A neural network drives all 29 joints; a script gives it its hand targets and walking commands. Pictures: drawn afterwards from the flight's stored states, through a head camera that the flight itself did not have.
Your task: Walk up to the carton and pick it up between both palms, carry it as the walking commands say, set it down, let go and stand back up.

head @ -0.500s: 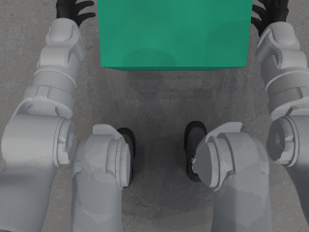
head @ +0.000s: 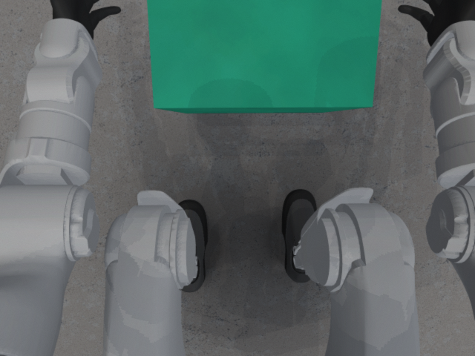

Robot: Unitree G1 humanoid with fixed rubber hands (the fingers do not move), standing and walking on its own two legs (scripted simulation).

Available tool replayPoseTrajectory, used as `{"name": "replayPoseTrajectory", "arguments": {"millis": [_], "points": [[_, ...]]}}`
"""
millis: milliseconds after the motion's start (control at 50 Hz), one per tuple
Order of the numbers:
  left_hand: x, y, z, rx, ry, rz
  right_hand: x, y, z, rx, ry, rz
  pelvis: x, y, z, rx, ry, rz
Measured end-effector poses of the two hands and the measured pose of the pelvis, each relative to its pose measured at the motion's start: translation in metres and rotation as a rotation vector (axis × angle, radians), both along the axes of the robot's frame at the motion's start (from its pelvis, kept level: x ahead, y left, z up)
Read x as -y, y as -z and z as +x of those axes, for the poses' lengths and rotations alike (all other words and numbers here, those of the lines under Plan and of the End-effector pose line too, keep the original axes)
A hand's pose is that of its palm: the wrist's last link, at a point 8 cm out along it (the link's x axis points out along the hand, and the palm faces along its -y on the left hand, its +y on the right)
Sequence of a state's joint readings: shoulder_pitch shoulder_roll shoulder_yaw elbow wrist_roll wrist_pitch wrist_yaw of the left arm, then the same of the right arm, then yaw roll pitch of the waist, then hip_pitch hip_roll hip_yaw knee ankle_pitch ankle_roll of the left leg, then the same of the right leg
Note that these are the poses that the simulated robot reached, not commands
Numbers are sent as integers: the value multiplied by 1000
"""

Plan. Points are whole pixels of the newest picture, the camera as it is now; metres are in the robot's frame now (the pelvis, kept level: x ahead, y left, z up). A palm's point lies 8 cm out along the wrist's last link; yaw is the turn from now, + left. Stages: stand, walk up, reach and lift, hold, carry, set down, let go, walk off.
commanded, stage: set down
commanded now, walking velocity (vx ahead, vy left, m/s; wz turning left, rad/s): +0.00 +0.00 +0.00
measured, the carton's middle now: (258, 27) +0.56 -0.03 -0.25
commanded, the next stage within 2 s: let go in 1.18 s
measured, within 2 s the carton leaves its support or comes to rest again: neither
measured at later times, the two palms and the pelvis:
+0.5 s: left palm out of the picture +0.55 +0.21 +0.01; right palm out of the picture +0.52 -0.27 +0.01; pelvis +0.01 +0.00 +0.11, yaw +0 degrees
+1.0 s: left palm out of the picture +0.55 +0.22 +0.17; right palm out of the picture +0.52 -0.27 +0.17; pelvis +0.04 +0.00 +0.25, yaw +0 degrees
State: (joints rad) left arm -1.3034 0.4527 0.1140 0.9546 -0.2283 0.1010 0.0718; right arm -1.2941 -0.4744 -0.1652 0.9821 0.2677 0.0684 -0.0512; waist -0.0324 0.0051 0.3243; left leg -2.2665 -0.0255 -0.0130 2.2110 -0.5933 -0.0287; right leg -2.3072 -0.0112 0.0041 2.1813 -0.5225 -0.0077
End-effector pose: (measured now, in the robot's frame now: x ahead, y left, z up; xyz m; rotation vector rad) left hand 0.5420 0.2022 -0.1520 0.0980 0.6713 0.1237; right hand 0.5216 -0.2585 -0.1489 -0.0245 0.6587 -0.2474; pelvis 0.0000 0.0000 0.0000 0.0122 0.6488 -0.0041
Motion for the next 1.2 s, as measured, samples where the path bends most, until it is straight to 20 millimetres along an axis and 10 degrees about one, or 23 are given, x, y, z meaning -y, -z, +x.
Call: {"name": "replayPoseTrajectory", "arguments": {"millis": [900, 1200], "points": [[-17, -292, 5, 43, 33, -31, 14, -290, -1, 33, -54, 11, 2, -223, 30, -157, 5, 5], [-16, -355, -1, 10, 36, -29, 12, -352, -9, 4, -61, 10, 2, -292, 48, -113, 4, -1]]}}
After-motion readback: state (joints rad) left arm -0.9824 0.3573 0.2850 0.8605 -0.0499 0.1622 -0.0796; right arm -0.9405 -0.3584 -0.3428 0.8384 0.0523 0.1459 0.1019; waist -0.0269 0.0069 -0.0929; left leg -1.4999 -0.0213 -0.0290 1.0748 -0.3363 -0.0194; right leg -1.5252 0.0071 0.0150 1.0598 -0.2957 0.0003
